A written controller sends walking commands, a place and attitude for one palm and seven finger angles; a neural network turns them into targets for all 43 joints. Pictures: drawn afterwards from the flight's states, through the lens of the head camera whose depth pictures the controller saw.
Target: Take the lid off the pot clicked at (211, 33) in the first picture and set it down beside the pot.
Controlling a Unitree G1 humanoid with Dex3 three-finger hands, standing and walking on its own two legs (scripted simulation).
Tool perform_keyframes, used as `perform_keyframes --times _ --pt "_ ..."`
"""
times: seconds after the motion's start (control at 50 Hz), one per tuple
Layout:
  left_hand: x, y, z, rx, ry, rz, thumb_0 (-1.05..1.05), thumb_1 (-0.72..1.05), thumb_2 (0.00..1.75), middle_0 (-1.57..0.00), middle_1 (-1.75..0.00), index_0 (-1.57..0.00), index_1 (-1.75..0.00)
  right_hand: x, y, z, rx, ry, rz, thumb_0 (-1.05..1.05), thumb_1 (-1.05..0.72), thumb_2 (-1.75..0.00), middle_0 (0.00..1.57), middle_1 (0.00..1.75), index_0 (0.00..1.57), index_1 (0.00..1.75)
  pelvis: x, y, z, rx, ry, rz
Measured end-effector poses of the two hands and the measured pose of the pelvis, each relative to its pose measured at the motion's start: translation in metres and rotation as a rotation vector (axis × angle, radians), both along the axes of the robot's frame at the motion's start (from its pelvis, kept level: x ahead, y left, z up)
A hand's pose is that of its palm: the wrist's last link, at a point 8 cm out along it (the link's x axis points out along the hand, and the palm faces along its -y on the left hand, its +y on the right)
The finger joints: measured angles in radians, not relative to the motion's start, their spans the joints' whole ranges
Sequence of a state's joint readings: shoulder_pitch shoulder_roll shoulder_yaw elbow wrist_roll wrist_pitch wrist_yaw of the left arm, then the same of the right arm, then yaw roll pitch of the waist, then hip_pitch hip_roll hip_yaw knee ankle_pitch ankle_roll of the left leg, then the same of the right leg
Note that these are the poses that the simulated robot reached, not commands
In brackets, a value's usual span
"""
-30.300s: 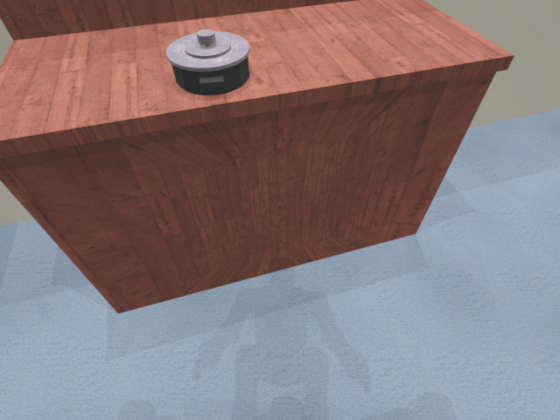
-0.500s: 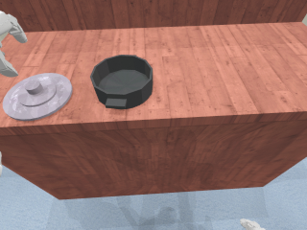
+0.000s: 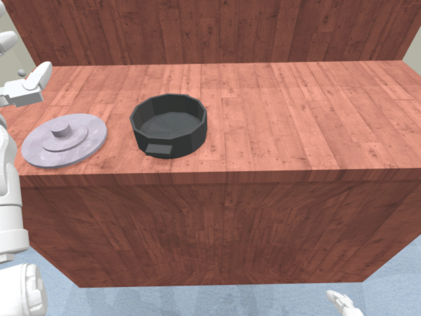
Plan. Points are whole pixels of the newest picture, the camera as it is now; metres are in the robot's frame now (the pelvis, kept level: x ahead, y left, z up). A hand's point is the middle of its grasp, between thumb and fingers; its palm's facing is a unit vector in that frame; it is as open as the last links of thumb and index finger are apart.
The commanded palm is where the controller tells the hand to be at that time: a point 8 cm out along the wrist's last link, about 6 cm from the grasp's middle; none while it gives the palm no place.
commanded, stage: draw the hand back to the body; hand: left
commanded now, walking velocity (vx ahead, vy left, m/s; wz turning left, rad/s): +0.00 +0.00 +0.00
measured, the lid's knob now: (60, 129) +0.48 +0.39 +0.10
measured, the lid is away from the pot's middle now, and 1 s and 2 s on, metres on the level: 0.25 0.25 0.25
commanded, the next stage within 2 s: step back with the hand held close in 1.28 s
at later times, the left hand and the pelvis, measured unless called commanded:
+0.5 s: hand out of the picture +0.26 +0.27 +0.30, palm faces +0.53 -0.83 -0.16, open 7.8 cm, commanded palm +0.21 +0.30 +0.29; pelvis -0.02 -0.01 +0.00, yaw +1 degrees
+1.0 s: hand out of the picture +0.17 +0.26 +0.29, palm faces +0.51 -0.83 -0.22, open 7.4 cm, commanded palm +0.12 +0.29 +0.28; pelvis -0.03 +0.01 +0.00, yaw +0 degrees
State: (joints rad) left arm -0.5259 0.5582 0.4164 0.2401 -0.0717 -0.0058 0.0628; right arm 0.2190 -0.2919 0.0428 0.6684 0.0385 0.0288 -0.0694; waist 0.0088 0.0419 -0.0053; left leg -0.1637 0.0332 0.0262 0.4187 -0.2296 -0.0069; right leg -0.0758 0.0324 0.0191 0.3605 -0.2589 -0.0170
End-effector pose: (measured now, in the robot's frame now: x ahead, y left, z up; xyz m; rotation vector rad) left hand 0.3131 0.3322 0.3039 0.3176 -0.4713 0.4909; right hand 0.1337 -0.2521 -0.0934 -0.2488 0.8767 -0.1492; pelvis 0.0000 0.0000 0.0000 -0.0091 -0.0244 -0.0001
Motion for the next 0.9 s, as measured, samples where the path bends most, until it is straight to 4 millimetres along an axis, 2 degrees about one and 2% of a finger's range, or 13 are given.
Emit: perform_keyframes --times 0.16,0.34,0.54,0.9 --pt "-0.037 -0.010 -0.002 0.018 -0.031 0.011 0.00 0.36 0.85 -0.32 -0.54 -0.32 -0.54 0.014 -0.003 0.006 -0.002 -0.058 0.038 0.01 -0.90 -0.90 0.20 0.30 0.20 0.29 -0.009 -0.008 0.001 0.003 -0.032 0.012" --pt "-0.072 -0.018 -0.006 0.031 -0.062 0.008 0.01 0.58 0.87 -0.28 -0.44 -0.27 -0.44 0.031 0.014 0.015 0.031 -0.143 0.091 0.01 -0.90 -0.90 0.20 0.30 0.20 0.29 -0.018 -0.012 0.001 0.001 -0.061 0.016" --pt "-0.107 -0.025 -0.008 0.051 -0.116 -0.007 0.01 0.80 0.89 -0.23 -0.34 -0.22 -0.34 0.033 0.032 0.019 0.047 -0.179 0.122 0.01 -0.90 -0.90 0.20 0.30 0.20 0.30 -0.024 -0.007 0.002 0.000 -0.082 0.013" --pt "-0.165 -0.032 -0.014 0.123 -0.170 -0.042 0.01 0.88 0.90 -0.21 -0.30 -0.21 -0.30 0.028 0.048 0.026 0.037 -0.211 0.129 0.01 -0.90 -0.90 0.20 0.30 0.20 0.30 -0.028 0.007 0.002 -0.004 -0.106 0.007"
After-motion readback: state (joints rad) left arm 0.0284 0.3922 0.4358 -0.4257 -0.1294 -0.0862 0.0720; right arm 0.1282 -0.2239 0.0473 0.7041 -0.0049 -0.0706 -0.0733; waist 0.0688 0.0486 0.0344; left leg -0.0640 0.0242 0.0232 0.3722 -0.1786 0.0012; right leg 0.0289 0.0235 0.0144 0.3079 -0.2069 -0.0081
